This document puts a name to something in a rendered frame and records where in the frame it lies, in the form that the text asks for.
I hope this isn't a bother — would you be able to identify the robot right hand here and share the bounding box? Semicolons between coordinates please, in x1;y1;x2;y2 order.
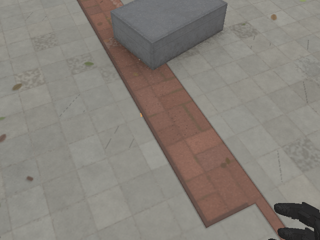
268;202;320;240

